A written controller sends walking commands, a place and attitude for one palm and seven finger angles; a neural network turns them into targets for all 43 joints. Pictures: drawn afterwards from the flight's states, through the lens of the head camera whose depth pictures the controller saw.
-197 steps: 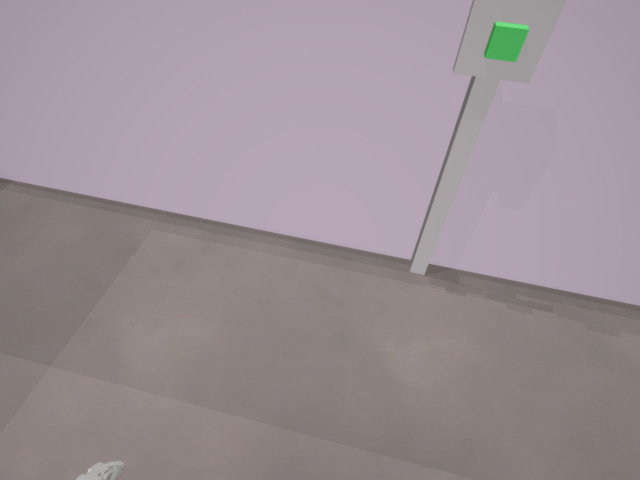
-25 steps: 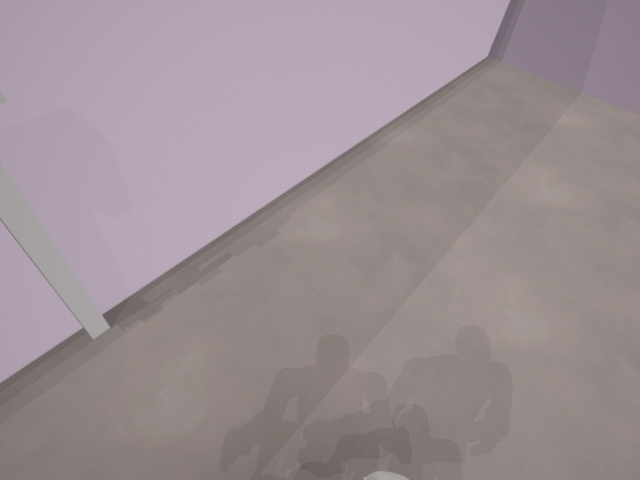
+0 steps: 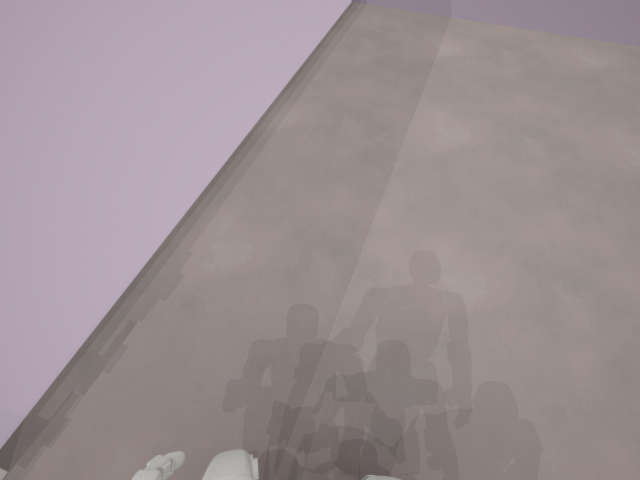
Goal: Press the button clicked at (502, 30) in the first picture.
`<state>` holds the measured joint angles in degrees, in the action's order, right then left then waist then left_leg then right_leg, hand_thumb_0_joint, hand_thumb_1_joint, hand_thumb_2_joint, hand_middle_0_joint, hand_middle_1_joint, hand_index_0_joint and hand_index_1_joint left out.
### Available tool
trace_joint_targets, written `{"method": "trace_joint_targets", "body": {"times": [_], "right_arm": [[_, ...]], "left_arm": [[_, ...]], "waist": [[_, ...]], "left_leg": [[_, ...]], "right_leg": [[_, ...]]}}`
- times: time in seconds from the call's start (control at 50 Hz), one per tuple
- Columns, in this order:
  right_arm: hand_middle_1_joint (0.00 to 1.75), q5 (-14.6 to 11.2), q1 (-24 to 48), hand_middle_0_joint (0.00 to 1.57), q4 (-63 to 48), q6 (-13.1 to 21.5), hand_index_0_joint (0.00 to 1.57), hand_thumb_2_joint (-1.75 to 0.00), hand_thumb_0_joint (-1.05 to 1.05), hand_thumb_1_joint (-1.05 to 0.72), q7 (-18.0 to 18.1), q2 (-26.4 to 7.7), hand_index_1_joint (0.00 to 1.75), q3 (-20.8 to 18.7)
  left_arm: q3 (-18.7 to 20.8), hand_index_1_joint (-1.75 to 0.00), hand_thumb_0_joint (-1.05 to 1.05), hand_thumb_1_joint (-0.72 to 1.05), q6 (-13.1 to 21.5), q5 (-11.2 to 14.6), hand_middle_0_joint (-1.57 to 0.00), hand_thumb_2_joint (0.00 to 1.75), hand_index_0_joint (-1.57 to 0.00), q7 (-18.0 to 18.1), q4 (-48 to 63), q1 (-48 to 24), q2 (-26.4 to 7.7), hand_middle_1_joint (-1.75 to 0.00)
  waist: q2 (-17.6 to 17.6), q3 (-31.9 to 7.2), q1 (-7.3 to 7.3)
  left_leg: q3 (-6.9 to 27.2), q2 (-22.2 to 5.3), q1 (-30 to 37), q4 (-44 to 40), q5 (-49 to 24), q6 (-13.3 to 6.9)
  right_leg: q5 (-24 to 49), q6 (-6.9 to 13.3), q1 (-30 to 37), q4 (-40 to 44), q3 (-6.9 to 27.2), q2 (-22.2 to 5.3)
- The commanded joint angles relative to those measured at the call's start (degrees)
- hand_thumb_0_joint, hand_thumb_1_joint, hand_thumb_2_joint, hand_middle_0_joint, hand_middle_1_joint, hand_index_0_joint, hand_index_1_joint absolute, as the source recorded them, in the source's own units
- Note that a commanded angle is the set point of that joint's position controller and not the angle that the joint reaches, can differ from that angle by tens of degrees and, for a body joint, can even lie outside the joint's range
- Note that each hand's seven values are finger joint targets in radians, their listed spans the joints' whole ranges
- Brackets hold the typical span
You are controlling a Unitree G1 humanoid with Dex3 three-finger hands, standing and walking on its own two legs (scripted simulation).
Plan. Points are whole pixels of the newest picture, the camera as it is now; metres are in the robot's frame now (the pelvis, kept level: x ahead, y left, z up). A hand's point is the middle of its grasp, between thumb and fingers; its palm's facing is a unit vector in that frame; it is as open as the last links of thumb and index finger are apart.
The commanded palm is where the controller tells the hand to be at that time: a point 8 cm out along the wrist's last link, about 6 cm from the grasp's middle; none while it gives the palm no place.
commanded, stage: turn to face it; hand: left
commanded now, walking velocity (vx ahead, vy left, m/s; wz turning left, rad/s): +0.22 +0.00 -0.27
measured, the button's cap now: out of the picture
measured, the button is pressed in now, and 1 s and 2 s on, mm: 0 0 0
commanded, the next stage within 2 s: none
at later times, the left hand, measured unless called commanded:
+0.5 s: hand out of the picture +0.12 +0.24 -0.18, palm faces +0.18 -0.97 -0.16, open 7.3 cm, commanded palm none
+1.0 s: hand out of the picture +0.14 +0.22 -0.14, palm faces +0.41 -0.87 -0.28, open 7.3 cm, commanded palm none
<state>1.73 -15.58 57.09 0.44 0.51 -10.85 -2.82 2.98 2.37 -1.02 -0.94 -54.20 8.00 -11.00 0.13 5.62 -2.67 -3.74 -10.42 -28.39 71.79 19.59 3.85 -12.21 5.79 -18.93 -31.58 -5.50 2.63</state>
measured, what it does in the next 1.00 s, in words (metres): walks ahead, turning left: left foot, then right foot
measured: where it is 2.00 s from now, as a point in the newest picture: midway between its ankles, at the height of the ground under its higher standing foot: outside the picture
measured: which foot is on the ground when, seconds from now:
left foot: up 0.00-0.28, down 0.30-0.82, up 0.84-1.00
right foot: down 0.00-0.32, up 0.34-0.80, down 0.82-1.00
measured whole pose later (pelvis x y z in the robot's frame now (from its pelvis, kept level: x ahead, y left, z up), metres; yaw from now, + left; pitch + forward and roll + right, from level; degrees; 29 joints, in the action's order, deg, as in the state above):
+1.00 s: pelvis +0.13 +0.00 +0.01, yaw +26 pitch +0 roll +2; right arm 1.6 -13.3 52.7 -4.8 -1.6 -15.0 -5.9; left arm 2.1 -0.8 -1.3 1.4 -50.8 11.3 -10.8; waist 1.3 2.8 -2.5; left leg -0.8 0.0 -32.7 64.5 20.4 3.8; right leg -18.0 0.0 -9.7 -28.0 -7.6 -4.9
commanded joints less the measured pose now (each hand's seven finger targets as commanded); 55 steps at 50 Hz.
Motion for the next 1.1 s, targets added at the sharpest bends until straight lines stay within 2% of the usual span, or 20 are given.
{"method": "trace_joint_targets", "body": {"times": [0.0, 0.08, 0.2, 0.26, 0.28, 0.3, 0.32, 0.36, 0.4, 0.46, 0.62, 0.7, 0.76, 0.78, 0.8, 0.82, 0.84, 0.88, 0.9, 1.08], "right_arm": [[0.3, 0.2, -4.6, 0.2, -2.5, 0.2, 0.2, -0.9, 0.0, -0.9, -0.2, -3.5, 0.3, -0.9], [0.3, -0.2, -0.1, 0.2, -3.4, 0.4, 0.2, -0.9, 0.0, -0.9, -0.6, -2.7, 0.3, -0.1], [0.3, -1.1, 6.1, 0.2, -2.5, 0.8, 0.2, -0.9, 0.0, -0.9, -0.7, -1.7, 0.3, 0.8], [0.3, -0.6, 1.4, 0.2, -0.9, 0.7, 0.2, -0.9, 0.0, -0.9, -0.7, -4.7, 0.3, 0.2], [0.3, -0.2, -1.2, 0.2, -0.8, 0.8, 0.2, -0.9, 0.0, -0.9, -0.6, -8.0, 0.3, -0.4], [0.3, -0.2, -2.8, 0.2, -1.0, 0.3, 0.2, -0.9, 0.0, -0.9, -0.4, -11.2, 0.3, -1.0], [0.3, -0.4, -4.1, 0.2, -0.4, -0.1, 0.2, -0.9, 0.0, -0.9, 0.3, -11.7, 0.3, -1.1], [0.3, -0.4, -0.2, 0.2, -2.1, -0.5, 0.2, -0.9, 0.0, -0.9, 0.6, -10.5, 0.3, -1.2], [0.3, -0.4, 3.4, 0.2, -3.8, -0.5, 0.2, -0.9, 0.0, -0.9, 0.4, -9.3, 0.3, -1.4], [0.3, -0.5, 3.6, 0.2, -5.0, -0.4, 0.2, -0.9, 0.0, -0.9, 0.3, -9.8, 0.3, -2.0], [0.3, -0.2, 1.6, 0.2, -5.9, -1.4, 0.2, -0.9, 0.0, -0.9, -0.2, -12.0, 0.3, -3.9], [0.3, 0.0, 2.8, 0.2, -7.2, -2.1, 0.2, -0.9, 0.0, -0.9, -0.4, -12.8, 0.3, -4.6], [0.3, -0.4, 5.2, 0.2, -8.7, -2.6, 0.2, -0.9, 0.0, -0.9, -0.8, -11.8, 0.3, -5.0], [0.3, -0.9, 4.7, 0.2, -9.4, -2.8, 0.2, -0.9, 0.0, -0.9, -1.2, -8.5, 0.3, -4.8], [0.3, -0.7, 3.9, 0.2, -11.0, -2.6, 0.2, -0.9, 0.0, -0.9, -1.1, -5.2, 0.3, -4.1], [0.3, 0.2, 5.1, 0.2, -10.9, -2.7, 0.2, -0.9, 0.0, -0.9, -1.1, -9.2, 0.3, -4.6], [0.3, -0.1, 5.2, 0.2, -10.5, -3.3, 0.2, -0.9, 0.0, -0.9, -1.3, -8.3, 0.3, -4.7], [0.3, -0.1, 2.6, 0.2, -8.4, -3.6, 0.2, -0.9, 0.0, -0.9, -2.1, -7.3, 0.3, -4.1], [0.3, -0.3, 2.1, 0.2, -8.0, -3.7, 0.2, -0.9, 0.0, -0.9, -2.2, -7.0, 0.3, -3.9], [0.3, -0.7, 11.6, 0.2, -10.6, -3.3, 0.2, -0.9, 0.0, -0.9, -2.6, -6.4, 0.3, -2.0]], "left_arm": [[2.2, -0.3, 0.0, 0.9, 1.4, -0.1, -0.2, 0.9, -0.2, 0.9, 1.3, 4.4, -8.3, -0.3], [1.4, -0.3, 0.0, 0.9, 1.8, 0.0, -0.2, 0.9, -0.2, 1.5, -0.3, 6.4, -6.6, -0.3], [0.0, -0.3, 0.0, 0.9, 1.1, 0.1, -0.2, 0.9, -0.2, 2.5, -3.9, 9.6, -6.0, -0.3], [0.5, -0.3, 0.0, 0.9, -0.1, 0.2, -0.2, 0.9, -0.2, 3.1, -4.3, 10.2, -6.6, -0.3], [0.6, -0.3, 0.0, 0.9, -0.5, 0.5, -0.2, 0.9, -0.2, 3.1, -3.9, 12.2, -5.5, -0.3], [0.3, -0.3, 0.0, 0.9, -0.8, 1.0, -0.2, 0.9, -0.2, 3.1, -2.9, 14.2, -3.6, -0.3], [0.1, -0.3, 0.0, 0.9, -1.3, 0.6, -0.2, 0.9, -0.2, 3.4, -2.1, 11.9, -4.6, -0.3], [1.1, -0.3, 0.0, 0.9, -1.8, 0.1, -0.2, 0.9, -0.2, 2.8, -0.9, 7.1, -5.3, -0.3], [1.5, -0.3, 0.0, 0.9, -2.3, -0.1, -0.2, 0.9, -0.2, 2.3, -0.6, 7.2, -4.3, -0.3], [1.9, -0.3, 0.0, 0.9, -3.0, -0.2, -0.2, 0.9, -0.2, 2.1, -0.2, 8.0, -3.8, -0.3], [2.5, -0.3, 0.0, 0.9, -3.6, 0.1, -0.2, 0.9, -0.2, 2.3, 4.2, 2.9, -4.2, -0.3], [2.4, -0.3, 0.0, 0.9, -3.8, 0.5, -0.2, 0.9, -0.2, 2.5, 5.1, 4.8, -4.7, -0.3], [2.9, -0.3, 0.0, 0.9, -3.4, 0.6, -0.2, 0.9, -0.2, 2.7, 4.3, 11.2, -6.8, -0.3], [3.7, -0.3, 0.0, 0.9, -3.0, -0.1, -0.2, 0.9, -0.2, 3.2, 4.5, 12.7, -11.0, -0.3], [4.1, -0.3, 0.0, 0.9, -2.8, -0.8, -0.2, 0.9, -0.2, 3.4, 6.2, 9.3, -15.7, -0.3], [3.5, -0.3, 0.0, 0.9, -2.7, -0.2, -0.2, 0.9, -0.2, 3.6, 8.0, 4.4, -14.5, -0.3], [3.4, -0.3, 0.0, 0.9, -2.6, -0.2, -0.2, 0.9, -0.2, 3.7, 8.6, 1.2, -12.7, -0.3], [1.9, -0.3, 0.0, 0.9, -1.9, -0.3, -0.2, 0.9, -0.2, 3.2, 8.7, -2.4, -9.4, -0.3], [1.6, -0.3, 0.0, 0.9, -1.7, -0.3, -0.2, 0.9, -0.2, 3.1, 8.6, -1.0, -9.1, -0.3], [2.8, -0.3, 0.0, 0.9, -2.5, -0.7, -0.2, 0.9, -0.2, 2.8, 5.6, 8.2, -13.8, -0.3]], "waist": [[-5.1, -6.7, 0.4], [-4.9, -7.2, 1.04], [-6.6, -4.1, 3.66], [-1.2, -4.5, 1.64], [6.9, -7.6, 1.4], [15.9, -9.6, 1.85], [18.2, -11.8, 0.42], [9.4, -7.6, 1.14], [5.7, -6.9, 2.39], [4.7, -9.0, 2.37], [8.0, -8.6, 0.61], [9.8, -9.8, 1.64], [7.8, -11.0, 4.79], [-1.7, -10.9, 5.45], [-17.5, -7.2, 4.99], [-13.9, -5.3, 3.82], [-12.4, -3.6, 1.97], [-7.3, -0.7, -0.64], [-8.3, -1.7, -0.13], [-13.8, -5.0, 5.44]], "left_leg": [[0.9, 0.3, -2.3, -6.4, -5.3, 0.9], [0.7, 1.4, -2.7, -16.9, -7.1, 0.4], [-0.2, 5.2, 6.5, -33.8, -8.2, -1.7], [0.9, 5.2, 16.0, -42.8, -21.6, -3.1], [8.8, -1.2, 22.4, -44.2, -36.4, -6.6], [19.4, -10.0, 27.4, -47.2, -48.4, -12.9], [26.1, -12.2, 26.7, -52.1, -42.8, -16.3], [24.7, -9.8, 19.7, -53.8, -26.0, -16.6], [19.7, -5.9, 14.8, -55.5, -17.3, -14.3], [18.1, -3.4, 14.1, -56.6, -12.7, -13.3], [24.4, -1.9, 13.9, -55.7, -8.2, -14.0], [27.7, -0.2, 11.5, -55.0, -8.1, -13.2], [25.0, 4.8, 4.5, -51.5, -5.0, -8.2], [18.7, 10.0, -5.3, -40.4, 2.1, -4.5], [6.4, 16.5, -14.6, -24.0, 9.9, -0.6], [8.5, 12.0, -11.0, -14.2, 9.9, -1.8], [8.1, 11.3, -8.7, -8.6, 8.3, -1.9], [5.3, 9.2, -8.3, -3.1, 1.5, -0.6], [4.1, 9.2, -8.3, -2.6, 0.4, 0.0], [-3.2, 8.7, 0.5, -25.7, 3.9, 0.0]], "right_leg": [[14.1, 4.2, 2.4, 16.5, 13.0, -13.6], [21.5, 4.7, 7.1, 15.3, 11.3, -14.0], [28.7, 1.8, 10.9, 12.8, 7.2, -16.2], [23.4, -1.9, 9.5, 2.6, 3.7, -14.9], [12.6, -4.9, 4.2, -5.8, 0.1, -11.1], [-14.4, -7.8, -3.3, -15.8, -2.9, -5.6], [-26.3, -8.4, -6.0, -26.8, 1.3, -3.7], [-21.6, -8.3, -10.1, -33.2, 5.0, -6.7], [-15.7, -8.6, -8.7, -31.8, 5.3, -7.4], [-11.8, -9.3, -7.6, -29.5, 4.8, -7.2], [-13.1, -9.9, -7.1, -19.9, 5.0, -5.4], [-13.0, -9.0, -0.2, -10.8, 4.9, -3.2], [-4.7, -7.5, 14.1, 8.7, 3.9, -3.6], [-11.1, -4.0, 21.0, 16.8, 13.7, -14.0], [-15.8, 2.1, 18.8, 22.2, 28.6, -29.7], [-11.0, 2.7, 8.9, 21.8, 25.2, -31.1], [-6.4, 2.1, 4.4, 20.3, 22.6, -28.1], [8.4, 0.0, 5.2, 14.8, 8.6, -21.4], [14.3, -0.6, 7.3, 13.1, 5.5, -20.3], [30.1, -0.5, 16.2, 6.2, -0.7, -22.6]]}}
